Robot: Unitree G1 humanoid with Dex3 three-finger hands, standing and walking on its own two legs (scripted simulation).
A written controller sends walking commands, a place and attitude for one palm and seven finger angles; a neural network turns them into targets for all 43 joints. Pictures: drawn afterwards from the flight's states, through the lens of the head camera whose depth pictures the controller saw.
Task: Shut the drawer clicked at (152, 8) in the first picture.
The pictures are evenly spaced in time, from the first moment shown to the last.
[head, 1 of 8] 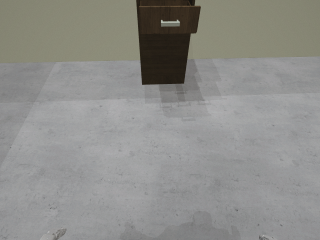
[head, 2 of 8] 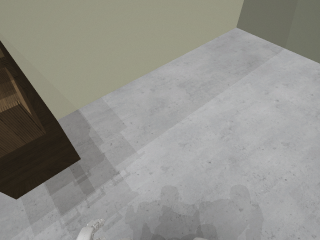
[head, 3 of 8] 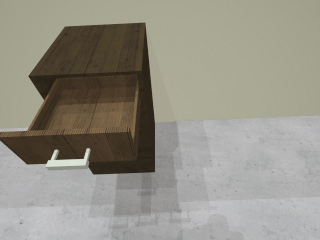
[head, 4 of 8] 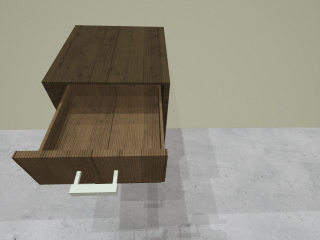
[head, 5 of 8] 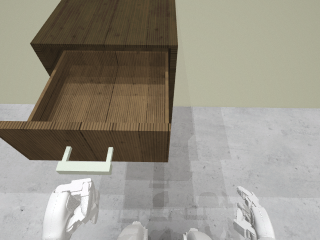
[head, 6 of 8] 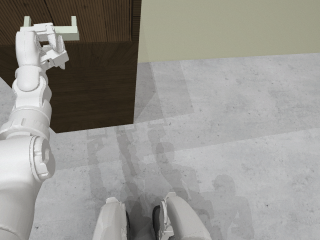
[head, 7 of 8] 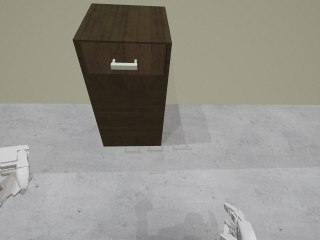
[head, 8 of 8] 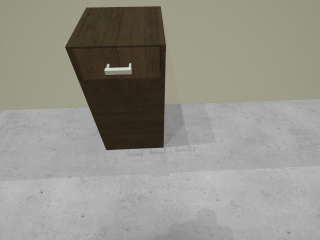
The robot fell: no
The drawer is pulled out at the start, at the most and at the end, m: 0.28 0.29 0.00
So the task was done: yes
